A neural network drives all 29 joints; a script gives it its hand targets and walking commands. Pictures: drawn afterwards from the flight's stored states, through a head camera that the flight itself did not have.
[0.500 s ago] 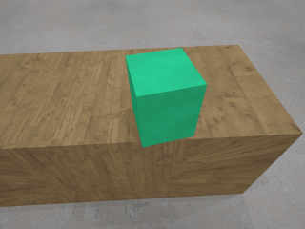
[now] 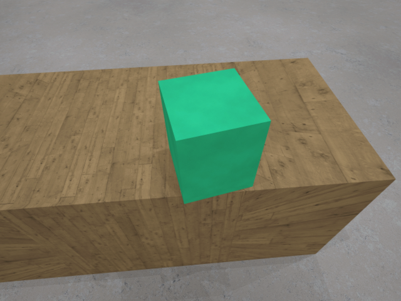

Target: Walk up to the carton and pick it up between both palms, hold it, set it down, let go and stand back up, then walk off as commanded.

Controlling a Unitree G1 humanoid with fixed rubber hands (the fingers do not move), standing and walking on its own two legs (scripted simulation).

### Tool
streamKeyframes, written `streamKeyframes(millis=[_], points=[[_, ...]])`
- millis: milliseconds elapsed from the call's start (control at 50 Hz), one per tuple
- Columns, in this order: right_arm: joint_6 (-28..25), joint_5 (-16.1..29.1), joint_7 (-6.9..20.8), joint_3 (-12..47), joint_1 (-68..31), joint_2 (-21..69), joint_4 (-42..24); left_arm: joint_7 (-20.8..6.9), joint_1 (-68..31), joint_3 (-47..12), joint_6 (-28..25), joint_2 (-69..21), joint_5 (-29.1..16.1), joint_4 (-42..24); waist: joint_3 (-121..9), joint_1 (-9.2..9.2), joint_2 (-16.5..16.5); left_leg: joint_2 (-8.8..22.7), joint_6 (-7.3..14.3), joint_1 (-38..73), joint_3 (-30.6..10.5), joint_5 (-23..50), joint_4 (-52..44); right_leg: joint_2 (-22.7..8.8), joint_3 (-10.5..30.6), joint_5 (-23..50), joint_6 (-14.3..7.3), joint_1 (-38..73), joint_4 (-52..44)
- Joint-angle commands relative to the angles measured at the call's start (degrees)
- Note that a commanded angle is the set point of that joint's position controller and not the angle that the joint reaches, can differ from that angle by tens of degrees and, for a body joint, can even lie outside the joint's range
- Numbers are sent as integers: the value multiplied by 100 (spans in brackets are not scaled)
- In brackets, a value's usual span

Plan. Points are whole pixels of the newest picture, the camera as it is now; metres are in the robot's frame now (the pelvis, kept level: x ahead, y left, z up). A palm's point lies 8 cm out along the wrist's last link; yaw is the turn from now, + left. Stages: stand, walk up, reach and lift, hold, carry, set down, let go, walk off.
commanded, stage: walk up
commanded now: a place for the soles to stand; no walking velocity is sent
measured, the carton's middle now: (208, 137) +0.52 -0.01 +0.01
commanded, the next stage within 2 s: none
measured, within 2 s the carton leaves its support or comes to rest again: neither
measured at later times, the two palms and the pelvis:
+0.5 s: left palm out of the picture +0.12 +0.29 -0.12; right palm out of the picture +0.09 -0.28 -0.12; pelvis +0.02 +0.01 +0.00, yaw -1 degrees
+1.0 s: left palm (97, 299) +0.18 +0.25 -0.14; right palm out of the picture +0.11 -0.37 -0.13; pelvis +0.09 -0.05 -0.03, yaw +0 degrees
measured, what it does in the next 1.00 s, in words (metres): walks ahead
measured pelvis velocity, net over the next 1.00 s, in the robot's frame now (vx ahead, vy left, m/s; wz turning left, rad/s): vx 0.09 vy -0.05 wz -0.01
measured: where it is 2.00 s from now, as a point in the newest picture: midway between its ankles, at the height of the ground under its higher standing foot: outside the picture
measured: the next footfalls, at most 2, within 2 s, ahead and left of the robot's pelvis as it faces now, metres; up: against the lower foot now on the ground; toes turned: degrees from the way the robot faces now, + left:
left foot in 1.02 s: +0.19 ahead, +0.06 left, +0.00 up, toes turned +1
right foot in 1.18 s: +0.16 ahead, -0.19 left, +0.00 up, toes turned +2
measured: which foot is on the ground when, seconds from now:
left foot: down 0.00-0.78, up 0.80-1.00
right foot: down 0.00-1.00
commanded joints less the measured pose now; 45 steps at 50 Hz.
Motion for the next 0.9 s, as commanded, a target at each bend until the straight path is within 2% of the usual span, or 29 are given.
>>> streamKeyframes(millis=[0, 60, 80, 160, 220, 240, 300, 380, 420, 460, 480, 500, 520, 540, 560, 580, 620, 640, 660, 680, 700, 720, 740, 760, 780, 800, 820, 860, 880], points=[[-135, 5, -77, -258, -219, -1365, -414, 69, -226, 221, -113, 1331, -5, -377, -1019, -3, -13, 820, 64, 824, -699, 1307, -441, -640, 343, 2053, -267, -227, -359], [-119, -1, -83, -247, -234, -1340, -435, 76, -203, 229, -85, 1356, -4, -390, -975, 21, -5, 825, 64, 861, -683, 1371, -424, -621, 296, 2033, -252, -276, -357], [-111, -2, -92, -276, -189, -1347, -444, 81, -206, 226, -83, 1361, 15, -425, -953, -14, -109, 828, 78, 825, -678, 1317, -444, -614, 289, 1982, -256, -250, -359], [-97, -4, -102, -280, -163, -1368, -456, 89, -161, 241, -71, 1370, 15, -437, -970, 4, 41, 833, 70, 887, -674, 1540, -440, -645, 300, 2144, -279, -199, -314], [-88, 10, -108, -291, -124, -1320, -456, 95, -164, 242, -59, 1376, 13, -460, -957, -16, -96, 828, 71, 965, -677, 1555, -431, -631, 294, 2162, -275, -226, -350], [-79, -2, -109, -292, -156, -1375, -459, 98, -182, 248, -57, 1339, 17, -462, -895, -16, 19, 817, 77, 883, -644, 1557, -434, -602, 237, 2109, -264, -235, -315], [-67, 5, -104, -292, -159, -1359, -493, 97, -128, 242, -50, 1338, 21, -467, -877, -7, -69, 836, 100, 924, -636, 1453, -400, -599, 284, 2110, -273, -291, -361], [-60, -19, -109, -323, -166, -1353, -497, 106, -137, 239, -64, 1315, 28, -539, -861, -24, 59, 814, 85, 917, -650, 1660, -420, -601, 256, 2204, -283, -262, -283], [-56, -6, -115, -338, -158, -1355, -511, 110, -163, 220, -48, 1294, 28, -568, -923, -41, -31, 857, 100, 970, -602, 1810, -382, -558, 143, 2211, -262, -261, -234], [-52, -13, -117, -329, -167, -1335, -552, 119, -104, 231, -47, 1315, 37, -558, -824, -14, -27, 827, 94, 935, -586, 1778, -350, -597, 201, 2325, -248, -254, -282], [-190, -66, -121, -585, 630, -1803, -510, -44, 12, 462, 32, 1559, 203, -906, -1140, -287, -110, 1097, 521, 1703, -1075, 332, -196, -157, -89, 465, -421, -1020, 802], [-253, -80, -141, -710, 1154, -2116, -347, -126, -456, 449, 96, 1427, 253, -1077, -737, -589, 444, 1938, 958, 2215, -1991, -674, -871, 68, -510, -1328, -375, -2420, 1734], [-308, -134, -137, -812, 1396, -2358, -439, -163, -623, 471, 126, 1463, 365, -1303, -423, -654, 694, 2692, 1324, 1957, -2697, -1131, -1115, -350, -205, -1822, -326, -3085, 2646], [-335, -97, -122, -792, 1290, -2188, -561, -210, -523, 500, 108, 1489, 347, -1395, -48, -478, 373, 2933, 1512, 1412, -2990, -1427, -1327, -475, -50, -1825, -314, -3203, 3028], [-377, -98, -122, -772, 1080, -2096, -700, -262, -371, 526, 81, 1507, 307, -1427, 150, -314, 59, 2844, 1490, 1261, -2897, -1216, -1356, -600, 41, -1652, -291, -3200, 3024], [-419, -131, -125, -766, 953, -2013, -835, -314, -106, 536, 51, 1448, 289, -1418, 179, -184, 171, 2640, 1430, 1214, -2504, -666, -1197, -718, 46, -1471, -253, -3154, 2811], [-469, -163, -116, -791, 920, -1971, -1008, -426, -67, 602, 52, 1432, 210, -1538, 6, -151, 551, 2440, 1302, 1076, -1927, -43, -1010, -851, -47, -1388, -150, -2739, 2173], [-474, -166, -100, -781, 911, -1961, -1103, -467, -63, 648, 48, 1458, 203, -1604, -15, -132, 599, 2332, 1229, 835, -1701, 456, -856, -798, -204, -1364, -156, -2283, 1872], [-467, -164, -81, -795, 997, -1992, -1168, -492, -4, 679, 41, 1426, 205, -1669, -65, -127, 796, 2204, 1138, 683, -1411, 968, -622, -783, -323, -1178, -193, -1897, 1519], [-446, -159, -72, -766, 884, -1944, -1257, -491, 147, 706, 27, 1429, 200, -1642, -77, -43, 916, 1955, 1002, 235, -1057, 1200, -267, -609, -596, -868, -229, -1401, 1277], [-427, -142, -60, -732, 706, -1906, -1362, -484, 530, 772, 27, 1435, 215, -1575, -183, 233, 757, 1688, 810, -434, -666, 1148, 132, -416, -920, -457, -336, -487, 833], [-407, -144, -61, -656, 562, -1779, -1454, -452, 1145, 896, 16, 1583, 215, -1419, -339, 603, 335, 1381, 602, -1181, -446, 1290, 900, -153, -1050, -51, -410, 663, 638], [-391, -107, -65, -527, 670, -1409, -1574, -392, 1649, 1026, -25, 2006, 233, -1306, -468, 802, -997, 637, 289, -1980, -6, 1016, 2613, -481, 32, -1280, -561, 1217, -165], [-372, -21, -78, -410, 658, -1120, -1747, -350, 1735, 1110, -44, 2559, 174, -1462, -289, 812, -2393, -394, 38, -3007, -178, -1851, 3866, -1937, 2955, -1671, -1242, 1017, -1537], [-301, -84, -136, -514, 535, -1613, -1695, -368, 1432, 1101, -10, 2409, 73, -1615, -42, 749, -1318, -65, 93, -2586, -1218, -2211, 4344, -2289, 3270, -2002, -1827, 42, -1494], [-302, 15, -138, -552, 836, -1717, -1588, -337, 1225, 1013, -1, 2166, 8, -1796, 154, 573, -801, -41, 106, -2533, -1364, -1893, 4707, -2226, 2565, -1702, -1938, -135, -1303], [-324, 39, -131, -523, 1156, -1631, -1565, -278, 1032, 986, -12, 2026, -8, -1875, 119, 446, -644, 15, 99, -2610, -1456, -1740, 4597, -2141, 2177, -1275, -1903, -5, -1075], [-341, 64, -134, -486, 1797, -1552, -1371, -215, 612, 928, -37, 1845, 30, -2059, 1, 134, -807, 319, 11, -2105, -1422, -1671, 3893, -1999, 1298, -525, -1616, -565, -658], [-333, 45, -119, -490, 1847, -1554, -1357, -223, 547, 891, -42, 1864, 70, -2085, -18, 89, -802, 323, -1, -1833, -1267, -1667, 3512, -1929, 1031, -449, -1570, -842, -577]])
